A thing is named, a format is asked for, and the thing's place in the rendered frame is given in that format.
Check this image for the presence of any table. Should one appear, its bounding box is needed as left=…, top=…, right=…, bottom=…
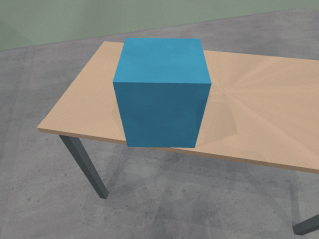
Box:
left=37, top=41, right=319, bottom=236

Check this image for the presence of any carton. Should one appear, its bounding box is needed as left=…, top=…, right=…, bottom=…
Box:
left=112, top=38, right=212, bottom=148

